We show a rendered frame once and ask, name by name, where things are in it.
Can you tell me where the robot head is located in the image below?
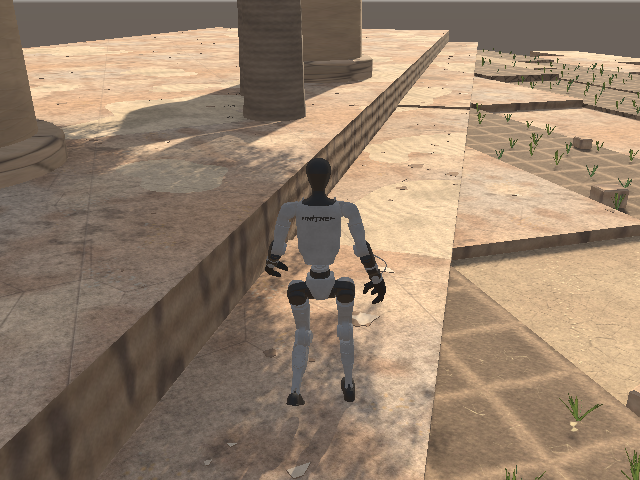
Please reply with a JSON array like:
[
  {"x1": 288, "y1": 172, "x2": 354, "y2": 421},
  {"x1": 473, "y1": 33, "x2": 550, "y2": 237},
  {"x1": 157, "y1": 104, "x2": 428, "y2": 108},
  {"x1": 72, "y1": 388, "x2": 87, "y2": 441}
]
[{"x1": 302, "y1": 158, "x2": 336, "y2": 206}]

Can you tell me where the robot right forearm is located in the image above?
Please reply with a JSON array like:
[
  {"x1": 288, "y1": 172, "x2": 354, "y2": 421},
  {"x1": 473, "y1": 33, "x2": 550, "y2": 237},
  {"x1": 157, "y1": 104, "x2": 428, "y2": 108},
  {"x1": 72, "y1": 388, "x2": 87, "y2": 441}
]
[{"x1": 360, "y1": 241, "x2": 383, "y2": 284}]

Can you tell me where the left robot upper arm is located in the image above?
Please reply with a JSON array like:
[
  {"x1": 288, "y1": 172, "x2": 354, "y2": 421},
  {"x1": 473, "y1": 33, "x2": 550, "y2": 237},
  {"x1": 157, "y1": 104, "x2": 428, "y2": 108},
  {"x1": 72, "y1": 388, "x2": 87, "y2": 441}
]
[{"x1": 271, "y1": 201, "x2": 298, "y2": 256}]

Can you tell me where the left robot hand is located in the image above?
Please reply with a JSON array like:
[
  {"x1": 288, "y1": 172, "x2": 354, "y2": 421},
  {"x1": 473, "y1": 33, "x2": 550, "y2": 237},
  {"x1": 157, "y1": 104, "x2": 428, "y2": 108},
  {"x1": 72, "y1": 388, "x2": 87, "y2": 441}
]
[{"x1": 265, "y1": 261, "x2": 288, "y2": 277}]

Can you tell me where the robot left forearm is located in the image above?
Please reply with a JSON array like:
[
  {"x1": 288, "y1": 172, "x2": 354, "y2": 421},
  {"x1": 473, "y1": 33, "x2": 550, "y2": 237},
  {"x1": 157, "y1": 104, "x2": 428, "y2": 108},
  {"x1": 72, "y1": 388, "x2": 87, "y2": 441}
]
[{"x1": 266, "y1": 240, "x2": 281, "y2": 268}]

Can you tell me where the robot left foot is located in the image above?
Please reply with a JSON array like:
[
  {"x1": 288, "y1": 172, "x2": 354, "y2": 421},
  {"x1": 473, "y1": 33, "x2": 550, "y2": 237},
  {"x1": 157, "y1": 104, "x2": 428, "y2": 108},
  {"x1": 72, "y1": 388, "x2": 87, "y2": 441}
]
[{"x1": 286, "y1": 391, "x2": 305, "y2": 406}]

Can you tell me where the right robot upper arm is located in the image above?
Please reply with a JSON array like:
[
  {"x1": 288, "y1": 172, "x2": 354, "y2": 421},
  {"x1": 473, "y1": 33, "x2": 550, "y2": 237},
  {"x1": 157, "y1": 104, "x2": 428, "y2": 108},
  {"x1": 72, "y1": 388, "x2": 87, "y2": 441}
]
[{"x1": 339, "y1": 201, "x2": 370, "y2": 257}]

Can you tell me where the right robot hand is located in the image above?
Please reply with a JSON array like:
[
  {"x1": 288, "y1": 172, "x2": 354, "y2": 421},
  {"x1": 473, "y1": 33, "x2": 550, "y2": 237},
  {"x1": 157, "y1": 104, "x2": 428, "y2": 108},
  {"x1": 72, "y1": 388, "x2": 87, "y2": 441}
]
[{"x1": 363, "y1": 279, "x2": 386, "y2": 304}]

